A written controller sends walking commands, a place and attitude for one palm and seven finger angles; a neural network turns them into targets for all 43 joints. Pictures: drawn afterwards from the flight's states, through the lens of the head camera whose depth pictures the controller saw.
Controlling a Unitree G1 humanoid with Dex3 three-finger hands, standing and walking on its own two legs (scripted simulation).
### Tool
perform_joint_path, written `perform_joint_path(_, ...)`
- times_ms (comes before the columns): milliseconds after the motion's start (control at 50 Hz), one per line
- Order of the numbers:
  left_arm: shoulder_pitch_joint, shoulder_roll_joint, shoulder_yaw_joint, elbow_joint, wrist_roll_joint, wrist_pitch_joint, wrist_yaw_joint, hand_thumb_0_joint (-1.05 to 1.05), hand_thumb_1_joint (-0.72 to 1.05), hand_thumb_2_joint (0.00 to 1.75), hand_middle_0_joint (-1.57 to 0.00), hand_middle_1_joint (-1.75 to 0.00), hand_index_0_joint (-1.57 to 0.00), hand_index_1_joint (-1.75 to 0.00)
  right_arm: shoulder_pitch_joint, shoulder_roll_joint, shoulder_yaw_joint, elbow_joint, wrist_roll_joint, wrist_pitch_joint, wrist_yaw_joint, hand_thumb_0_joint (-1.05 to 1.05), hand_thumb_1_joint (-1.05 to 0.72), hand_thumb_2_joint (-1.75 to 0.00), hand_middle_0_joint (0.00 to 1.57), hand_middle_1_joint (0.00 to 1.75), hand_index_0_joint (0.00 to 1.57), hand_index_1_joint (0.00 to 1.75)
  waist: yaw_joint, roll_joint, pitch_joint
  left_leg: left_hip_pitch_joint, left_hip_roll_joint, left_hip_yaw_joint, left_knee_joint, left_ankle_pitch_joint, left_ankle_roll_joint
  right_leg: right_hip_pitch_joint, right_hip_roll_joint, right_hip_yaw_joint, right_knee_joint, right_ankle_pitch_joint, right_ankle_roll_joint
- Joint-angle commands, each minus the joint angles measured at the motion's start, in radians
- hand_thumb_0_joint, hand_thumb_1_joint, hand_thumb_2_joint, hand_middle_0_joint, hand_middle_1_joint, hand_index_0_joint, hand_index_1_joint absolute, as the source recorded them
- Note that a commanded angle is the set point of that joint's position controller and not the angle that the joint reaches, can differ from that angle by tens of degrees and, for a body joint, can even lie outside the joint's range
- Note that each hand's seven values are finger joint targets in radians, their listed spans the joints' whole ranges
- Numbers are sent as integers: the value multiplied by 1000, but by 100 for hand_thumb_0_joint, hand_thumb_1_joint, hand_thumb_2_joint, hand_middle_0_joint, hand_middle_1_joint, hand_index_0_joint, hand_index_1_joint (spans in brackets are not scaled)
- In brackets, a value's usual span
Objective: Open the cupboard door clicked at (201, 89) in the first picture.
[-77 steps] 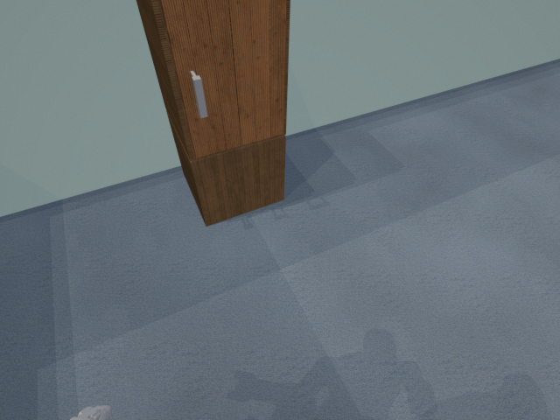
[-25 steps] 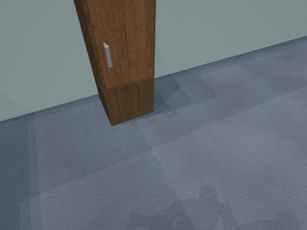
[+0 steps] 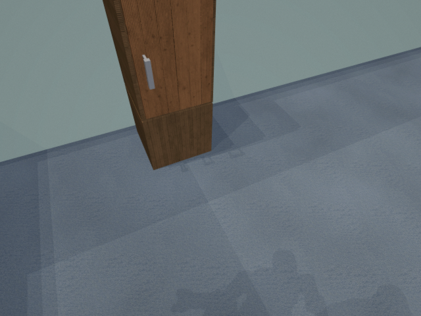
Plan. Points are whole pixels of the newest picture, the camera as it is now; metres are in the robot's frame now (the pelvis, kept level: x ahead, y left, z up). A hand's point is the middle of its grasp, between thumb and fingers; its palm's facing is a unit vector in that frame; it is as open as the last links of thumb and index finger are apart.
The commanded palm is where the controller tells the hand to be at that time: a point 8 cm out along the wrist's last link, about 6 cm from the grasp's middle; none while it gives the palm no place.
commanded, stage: walk to a spot facing it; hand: left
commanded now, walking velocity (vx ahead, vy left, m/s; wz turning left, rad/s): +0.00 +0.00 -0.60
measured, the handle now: (147, 71) +1.03 +0.32 -0.09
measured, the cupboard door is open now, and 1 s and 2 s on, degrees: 0 0 0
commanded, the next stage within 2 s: none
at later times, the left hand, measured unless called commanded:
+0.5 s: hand out of the picture +0.04 +0.17 -0.18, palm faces -0.12 -0.97 -0.22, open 7.4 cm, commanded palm none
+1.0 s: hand (146, 233) +0.35 +0.19 -0.18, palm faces -0.42 -0.88 -0.20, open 7.4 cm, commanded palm none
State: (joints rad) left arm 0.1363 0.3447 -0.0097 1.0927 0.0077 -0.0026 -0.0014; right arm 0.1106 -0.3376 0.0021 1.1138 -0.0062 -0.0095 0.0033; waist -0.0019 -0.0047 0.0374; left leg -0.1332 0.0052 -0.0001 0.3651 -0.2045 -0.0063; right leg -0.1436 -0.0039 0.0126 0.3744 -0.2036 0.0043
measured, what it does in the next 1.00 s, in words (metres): walks ahead, turning right: left foot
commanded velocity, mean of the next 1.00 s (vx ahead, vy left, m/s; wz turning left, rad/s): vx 0.24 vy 0.00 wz -0.60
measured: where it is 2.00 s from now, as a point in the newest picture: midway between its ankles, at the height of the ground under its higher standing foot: (227, 278)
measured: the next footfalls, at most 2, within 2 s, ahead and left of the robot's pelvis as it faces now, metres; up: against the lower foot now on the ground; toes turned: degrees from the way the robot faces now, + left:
left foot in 0.76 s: +0.24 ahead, +0.09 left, +0.00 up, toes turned -15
right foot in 1.34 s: +0.35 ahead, -0.20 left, +0.00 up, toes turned -49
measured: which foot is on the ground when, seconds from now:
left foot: down 0.00-0.38, up 0.40-0.74, down 0.76-1.00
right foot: down 0.00-0.76, up 0.78-1.00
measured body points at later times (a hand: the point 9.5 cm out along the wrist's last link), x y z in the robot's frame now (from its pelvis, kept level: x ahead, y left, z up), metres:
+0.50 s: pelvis +0.02 -0.02 -0.02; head +0.04 -0.03 +0.43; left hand +0.05 +0.22 -0.16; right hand +0.04 -0.28 -0.17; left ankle +0.02 +0.11 -0.68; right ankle -0.01 -0.12 -0.75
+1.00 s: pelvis +0.19 +0.03 +0.00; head +0.22 +0.05 +0.45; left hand +0.37 +0.24 -0.16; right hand +0.11 -0.20 -0.13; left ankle +0.20 +0.10 -0.75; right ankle +0.12 -0.11 -0.64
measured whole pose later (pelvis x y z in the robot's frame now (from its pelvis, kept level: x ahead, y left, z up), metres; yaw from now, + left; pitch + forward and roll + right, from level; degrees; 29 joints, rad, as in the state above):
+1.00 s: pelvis +0.19 +0.03 +0.00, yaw -30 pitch +0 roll -2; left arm 0.24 0.28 0.11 0.96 0.04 0.03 -0.04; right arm 0.29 -0.15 -0.03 0.98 -0.01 -0.08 -0.03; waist 0.02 -0.05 0.02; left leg -0.14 0.06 0.25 0.41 -0.28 0.05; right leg -0.60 -0.05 -0.03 1.22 -0.20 0.02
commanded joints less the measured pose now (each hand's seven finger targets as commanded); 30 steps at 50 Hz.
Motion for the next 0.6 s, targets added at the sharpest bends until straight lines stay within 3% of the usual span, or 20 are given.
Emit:
perform_joint_path(0, -44, 207, 45, -68, 4, -24, 12, 0, 90, 90, -20, -30, -20, -30, -48, -213, -38, -60, -2, -25, -18, 0, -90, -90, 20, 30, 20, 30, 4, 0, -72, 28, 118, -89, -49, 161, 32, 2, -115, 97, -54, 162, -34)
perform_joint_path(20, -40, 201, 46, -74, 4, -19, 11, 0, 90, 90, -20, -30, -20, -30, -43, -208, -40, -63, -3, -24, -20, 0, -90, -90, 20, 30, 20, 30, 3, 7, -75, 41, 121, -77, -31, 173, 31, -11, -113, 104, -41, 191, -36)
perform_joint_path(80, 23, 97, 34, -83, 5, 14, 18, 0, 90, 90, -20, -30, -20, -30, 24, -88, -29, -72, -4, -1, -27, 0, -90, -90, 20, 30, 20, 30, -4, -8, -80, 43, 129, -21, 37, 190, 13, -57, -106, 122, 29, 274, -24)
perform_joint_path(140, 44, 101, 49, -125, 10, 32, 14, 0, 90, 90, -20, -30, -20, -30, 41, -102, -49, -114, -5, 14, -34, 0, -90, -90, 20, 30, 20, 30, -6, -8, -60, 16, 146, -4, 81, 140, 18, -126, -85, 143, 95, 271, -28)
perform_joint_path(180, 48, 94, 57, -156, 12, 40, 9, 0, 90, 90, -20, -30, -20, -30, 39, -107, -62, -145, -7, 18, -35, 0, -90, -90, 20, 30, 20, 30, -8, 28, -56, 0, 170, -15, 82, 98, 32, -175, -61, 141, 152, 233, -26)
perform_joint_path(220, 77, 75, 62, -174, 14, 43, -5, 0, 90, 90, -20, -30, -20, -30, 30, -125, -71, -168, -11, 19, -31, 0, -90, -90, 20, 30, 20, 30, 4, 82, -59, -20, 225, -66, 29, -141, 64, -219, -9, 109, 221, -20, -19)
perform_joint_path(240, 92, 61, 64, -183, 16, 45, -12, 0, 90, 90, -20, -30, -20, -30, 25, -143, -78, -179, -10, 18, -26, 0, -90, -90, 20, 30, 20, 30, 10, 132, -49, -63, 276, -118, -26, -291, 94, -220, 22, 71, 300, -179, -13)
perform_joint_path(260, 109, 45, 71, -190, 18, 48, -19, 0, 90, 90, -20, -30, -20, -30, 7, -157, -85, -191, -11, 15, -22, 0, -90, -90, 20, 30, 20, 30, 21, 191, -28, -138, 335, -164, -92, -410, 127, -197, 37, 11, 427, -249, -3)
perform_joint_path(280, 122, 35, 80, -199, 19, 47, -25, 0, 90, 90, -20, -30, -20, -30, -18, -159, -89, -206, -12, 10, -19, 0, -90, -90, 20, 30, 20, 30, 37, 217, -2, -185, 370, -166, -114, -435, 148, -187, 3, -17, 484, -276, 2)
perform_joint_path(300, 143, 28, 88, -203, 21, 43, -32, 0, 90, 90, -20, -30, -20, -30, -37, -150, -89, -217, -15, 7, -17, 0, -90, -90, 20, 30, 20, 30, 54, 181, 16, -250, 363, -131, -71, -429, 136, -123, -21, -12, 449, -284, 0)
perform_joint_path(320, 213, 12, 90, -186, 24, 34, -34, 0, 90, 90, -20, -30, -20, -30, -54, -139, -88, -221, -19, 9, -15, 0, -90, -90, 20, 30, 20, 30, 93, 122, 26, -303, 317, -59, 46, -434, 101, -40, -9, -32, 344, -256, -6)
perform_joint_path(340, 313, 28, 94, -157, 26, 21, -31, 0, 90, 90, -20, -30, -20, -30, -68, -106, -82, -230, -17, 14, -10, 0, -90, -90, 20, 30, 20, 30, 138, -43, 25, -386, 220, 37, 279, -461, 45, 34, -12, 44, 165, -290, -28)
perform_joint_path(360, 382, 127, 113, -149, 38, -1, -11, 0, 90, 90, -20, -30, -20, -30, -70, -7, -65, -275, -6, 18, -4, 0, -90, -90, 20, 30, 20, 30, 145, -431, 64, -645, 36, 169, 686, -516, -41, 91, -263, 548, -128, -475, -139)
perform_joint_path(380, 428, 139, 108, -159, 15, -11, 7, 0, 90, 90, -20, -30, -20, -30, -154, -30, -61, -322, -15, 2, 0, 0, -90, -90, 20, 30, 20, 30, 161, -297, 94, -686, 40, 22, 793, -423, -28, 18, -351, 774, -272, -445, -216)
perform_joint_path(400, 359, 138, 107, -170, 15, -20, 12, 0, 90, 90, -20, -30, -20, -30, -141, -30, -68, -316, -11, -8, 4, 0, -90, -90, 20, 30, 20, 30, 109, -167, 95, -659, 72, -31, 831, -307, -22, -16, -328, 756, -264, -477, -240)
perform_joint_path(420, 289, 106, 101, -184, 16, -28, 12, 0, 90, 90, -20, -30, -20, -30, -95, -34, -71, -300, -14, -15, 7, 0, -90, -90, 20, 30, 20, 30, 64, -122, 80, -628, 97, -37, 807, -231, -25, -26, -299, 651, -226, -412, -234)
perform_joint_path(440, 248, 76, 96, -191, 17, -35, 11, 0, 90, 90, -20, -30, -20, -30, -58, -25, -75, -275, -17, -17, 9, 0, -90, -90, 20, 30, 20, 30, 36, -76, 53, -568, 109, -24, 776, -185, -32, -43, -268, 552, -196, -329, -220)
perform_joint_path(460, 240, 59, 94, -190, 18, -42, 8, 0, 90, 90, -20, -30, -20, -30, -37, -9, -74, -266, -18, -18, 10, 0, -90, -90, 20, 30, 20, 30, 24, -71, 32, -531, 103, -6, 739, -140, -41, -36, -233, 469, -172, -193, -205)
perform_joint_path(500, 274, 45, 94, -169, 15, -50, 5, 0, 90, 90, -20, -30, -20, -30, -14, 16, -71, -259, -15, -17, 9, 0, -90, -90, 20, 30, 20, 30, 24, -109, -2, -505, 94, 24, 676, -98, -52, 6, -196, 372, -138, -2, -192)
perform_joint_path(580, 325, 40, 100, -141, 20, -49, 7, 0, 90, 90, -20, -30, -20, -30, -58, 52, -69, -286, -9, -25, 12, 0, -90, -90, 20, 30, 20, 30, 49, -122, -18, -470, 70, 53, 527, -84, -55, 36, -182, 348, -124, 45, -193)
